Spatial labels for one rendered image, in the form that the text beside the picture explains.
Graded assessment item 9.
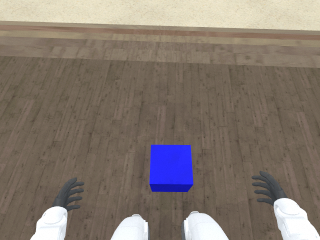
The robot thigh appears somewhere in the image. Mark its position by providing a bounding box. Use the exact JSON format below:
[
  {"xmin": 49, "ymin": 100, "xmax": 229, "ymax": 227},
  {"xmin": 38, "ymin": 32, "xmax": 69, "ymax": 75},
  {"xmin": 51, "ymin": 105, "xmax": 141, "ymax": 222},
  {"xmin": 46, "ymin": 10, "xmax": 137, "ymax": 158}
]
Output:
[
  {"xmin": 184, "ymin": 213, "xmax": 229, "ymax": 240},
  {"xmin": 111, "ymin": 216, "xmax": 148, "ymax": 240}
]

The right robot forearm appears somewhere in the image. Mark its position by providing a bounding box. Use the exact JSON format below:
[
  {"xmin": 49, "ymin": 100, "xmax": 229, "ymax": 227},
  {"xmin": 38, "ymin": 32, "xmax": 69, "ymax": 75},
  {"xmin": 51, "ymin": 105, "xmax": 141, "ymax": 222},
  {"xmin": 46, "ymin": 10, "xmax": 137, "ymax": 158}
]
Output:
[{"xmin": 273, "ymin": 198, "xmax": 320, "ymax": 240}]

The right robot hand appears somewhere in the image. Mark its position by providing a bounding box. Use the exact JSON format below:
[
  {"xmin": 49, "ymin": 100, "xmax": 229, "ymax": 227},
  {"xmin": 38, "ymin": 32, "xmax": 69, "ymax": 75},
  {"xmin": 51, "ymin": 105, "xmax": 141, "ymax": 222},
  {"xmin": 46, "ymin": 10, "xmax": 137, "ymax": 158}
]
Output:
[{"xmin": 251, "ymin": 171, "xmax": 288, "ymax": 206}]

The robot right thigh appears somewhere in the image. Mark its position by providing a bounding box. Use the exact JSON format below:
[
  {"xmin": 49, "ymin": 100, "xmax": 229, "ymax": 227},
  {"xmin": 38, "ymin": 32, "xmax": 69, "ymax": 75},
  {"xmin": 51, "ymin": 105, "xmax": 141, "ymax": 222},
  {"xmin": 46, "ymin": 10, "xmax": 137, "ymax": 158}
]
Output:
[{"xmin": 184, "ymin": 213, "xmax": 229, "ymax": 240}]

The left robot forearm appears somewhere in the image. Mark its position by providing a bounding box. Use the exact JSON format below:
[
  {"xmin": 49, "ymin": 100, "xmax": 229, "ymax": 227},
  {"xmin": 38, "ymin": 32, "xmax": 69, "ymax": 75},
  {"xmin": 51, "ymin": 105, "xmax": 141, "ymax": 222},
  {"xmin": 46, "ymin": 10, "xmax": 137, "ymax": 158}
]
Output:
[{"xmin": 30, "ymin": 206, "xmax": 68, "ymax": 240}]

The carton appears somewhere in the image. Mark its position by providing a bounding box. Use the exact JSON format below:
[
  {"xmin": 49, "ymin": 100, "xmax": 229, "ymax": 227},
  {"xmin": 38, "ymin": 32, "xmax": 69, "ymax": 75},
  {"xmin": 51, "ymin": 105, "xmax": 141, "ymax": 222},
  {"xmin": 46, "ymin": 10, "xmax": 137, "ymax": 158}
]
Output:
[{"xmin": 149, "ymin": 144, "xmax": 194, "ymax": 192}]

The left robot hand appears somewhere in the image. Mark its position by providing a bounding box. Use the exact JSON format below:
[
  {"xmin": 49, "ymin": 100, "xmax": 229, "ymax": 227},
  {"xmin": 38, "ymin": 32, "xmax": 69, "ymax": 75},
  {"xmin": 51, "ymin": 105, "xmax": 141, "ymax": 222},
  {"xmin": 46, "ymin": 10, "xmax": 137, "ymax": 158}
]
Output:
[{"xmin": 51, "ymin": 177, "xmax": 85, "ymax": 212}]

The robot left thigh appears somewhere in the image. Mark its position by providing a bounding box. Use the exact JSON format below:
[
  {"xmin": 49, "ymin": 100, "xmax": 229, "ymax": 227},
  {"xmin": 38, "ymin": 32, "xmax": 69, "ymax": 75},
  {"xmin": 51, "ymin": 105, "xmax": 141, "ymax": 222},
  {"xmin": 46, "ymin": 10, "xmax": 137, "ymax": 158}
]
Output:
[{"xmin": 111, "ymin": 216, "xmax": 148, "ymax": 240}]

